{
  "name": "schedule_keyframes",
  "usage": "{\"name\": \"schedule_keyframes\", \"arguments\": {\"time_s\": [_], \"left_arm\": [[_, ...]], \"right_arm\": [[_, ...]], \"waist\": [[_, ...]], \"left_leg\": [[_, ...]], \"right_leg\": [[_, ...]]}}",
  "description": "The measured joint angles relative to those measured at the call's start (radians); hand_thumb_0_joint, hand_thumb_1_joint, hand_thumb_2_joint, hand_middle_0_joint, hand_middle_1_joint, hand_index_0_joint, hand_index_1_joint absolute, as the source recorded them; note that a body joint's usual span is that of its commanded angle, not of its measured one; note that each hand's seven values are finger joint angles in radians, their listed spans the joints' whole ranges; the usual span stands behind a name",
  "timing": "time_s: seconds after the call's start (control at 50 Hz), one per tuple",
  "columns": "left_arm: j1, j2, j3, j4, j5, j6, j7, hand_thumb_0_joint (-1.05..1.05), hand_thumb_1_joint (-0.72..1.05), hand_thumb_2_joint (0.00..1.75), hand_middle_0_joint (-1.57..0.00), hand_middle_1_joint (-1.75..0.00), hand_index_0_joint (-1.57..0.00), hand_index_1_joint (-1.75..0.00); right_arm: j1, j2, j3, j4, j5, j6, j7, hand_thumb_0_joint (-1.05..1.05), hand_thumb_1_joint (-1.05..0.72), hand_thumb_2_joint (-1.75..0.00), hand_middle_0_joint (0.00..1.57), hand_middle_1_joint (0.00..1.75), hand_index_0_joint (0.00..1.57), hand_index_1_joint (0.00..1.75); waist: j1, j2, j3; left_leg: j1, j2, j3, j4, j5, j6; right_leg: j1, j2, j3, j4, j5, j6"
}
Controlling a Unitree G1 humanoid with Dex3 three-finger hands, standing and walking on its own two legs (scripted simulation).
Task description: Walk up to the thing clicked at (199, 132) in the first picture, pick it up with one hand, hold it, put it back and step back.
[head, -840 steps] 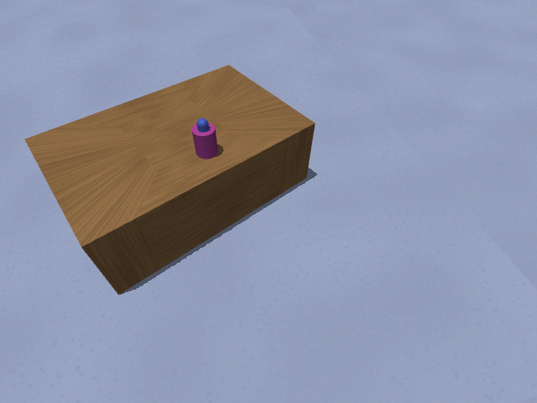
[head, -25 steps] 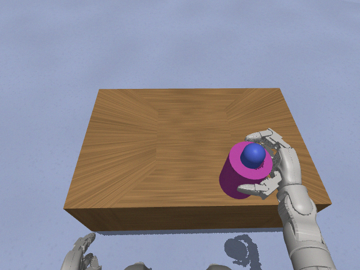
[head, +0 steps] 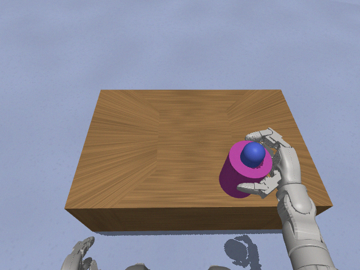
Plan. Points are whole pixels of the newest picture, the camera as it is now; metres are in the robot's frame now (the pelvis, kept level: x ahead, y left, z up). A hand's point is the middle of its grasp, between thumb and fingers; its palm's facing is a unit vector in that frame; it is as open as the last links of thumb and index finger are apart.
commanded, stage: hold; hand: right
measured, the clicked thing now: (245, 166) +0.32 -0.14 +0.04
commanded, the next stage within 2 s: crouch in 1.02 s
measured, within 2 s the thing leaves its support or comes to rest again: neither
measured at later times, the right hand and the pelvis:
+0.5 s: hand (253, 163) +0.32 -0.16 +0.05, palm faces +0.02 +1.00 +0.00, open 12.0 cm; pelvis -0.01 +0.00 +0.00, yaw +0 degrees
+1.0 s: hand (252, 162) +0.33 -0.16 +0.05, palm faces +0.02 +1.00 +0.00, open 12.0 cm; pelvis +0.00 +0.00 +0.00, yaw +0 degrees
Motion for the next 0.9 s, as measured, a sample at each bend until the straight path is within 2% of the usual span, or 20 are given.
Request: {"name": "schedule_keyframes", "arguments": {"time_s": [0.9], "left_arm": [[-0.007, -0.002, -0.005, 0.011, 0.005, -0.008, 0.003, 0.01, 0.89, 0.91, -0.20, -0.29, -0.20, -0.30]], "right_arm": [[-0.017, 0.007, 0.009, 0.024, -0.006, -0.027, -0.019, -0.04, 0.61, -0.78, 0.63, 1.08, 0.66, 1.10]], "waist": [[0.002, 0.001, 0.012]], "left_leg": [[0.000, -0.001, 0.001, -0.006, 0.007, 0.002]], "right_leg": [[0.000, 0.000, 0.002, -0.009, 0.010, 0.002]]}}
